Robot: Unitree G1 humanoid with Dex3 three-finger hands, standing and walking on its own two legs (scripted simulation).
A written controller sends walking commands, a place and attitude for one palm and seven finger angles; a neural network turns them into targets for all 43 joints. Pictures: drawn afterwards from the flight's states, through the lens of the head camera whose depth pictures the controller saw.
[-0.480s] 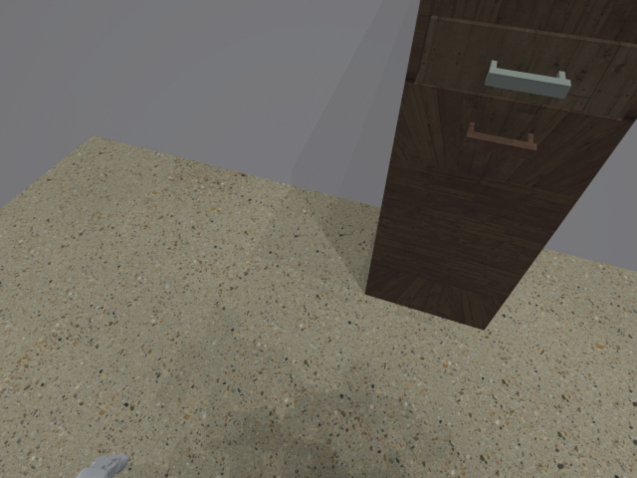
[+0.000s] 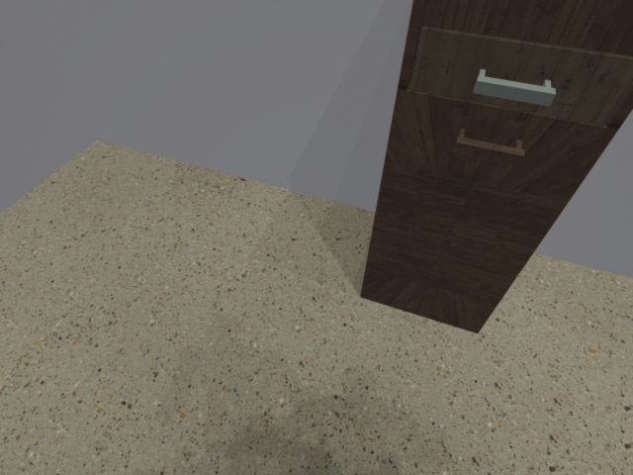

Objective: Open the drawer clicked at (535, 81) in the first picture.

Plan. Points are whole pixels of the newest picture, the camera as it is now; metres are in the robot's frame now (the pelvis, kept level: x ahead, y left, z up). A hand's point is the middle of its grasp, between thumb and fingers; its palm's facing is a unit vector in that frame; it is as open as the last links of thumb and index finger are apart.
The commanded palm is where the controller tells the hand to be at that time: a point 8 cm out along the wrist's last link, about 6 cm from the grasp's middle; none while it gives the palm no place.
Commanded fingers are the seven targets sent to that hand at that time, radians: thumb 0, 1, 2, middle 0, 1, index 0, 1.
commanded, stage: stand and wait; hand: left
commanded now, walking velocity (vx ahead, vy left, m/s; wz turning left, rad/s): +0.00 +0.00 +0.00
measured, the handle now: (513, 85) +0.77 -0.32 +0.13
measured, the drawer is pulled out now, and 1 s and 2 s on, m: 0.00 0.00 0.00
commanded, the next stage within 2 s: look at it before walking up in 0.38 s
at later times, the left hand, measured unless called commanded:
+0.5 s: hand out of the picture +0.07 +0.24 -0.15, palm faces -0.04 -0.94 -0.34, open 7.4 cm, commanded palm none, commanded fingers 0.00 0.90 0.90 -0.20 -0.30 -0.20 -0.30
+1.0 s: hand out of the picture +0.07 +0.24 -0.15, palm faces -0.04 -0.94 -0.34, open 7.4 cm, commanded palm none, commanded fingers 0.00 0.90 0.90 -0.20 -0.30 -0.20 -0.30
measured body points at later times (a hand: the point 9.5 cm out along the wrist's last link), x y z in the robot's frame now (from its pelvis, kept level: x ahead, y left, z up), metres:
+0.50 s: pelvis -0.02 -0.01 +0.00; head -0.01 -0.01 +0.45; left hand +0.07 +0.29 -0.13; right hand +0.06 -0.30 -0.13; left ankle -0.01 +0.13 -0.74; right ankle -0.01 -0.12 -0.74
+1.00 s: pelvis -0.01 -0.01 +0.00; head +0.01 -0.01 +0.45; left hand +0.07 +0.29 -0.13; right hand +0.07 -0.30 -0.13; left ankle -0.01 +0.13 -0.74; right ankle -0.01 -0.12 -0.74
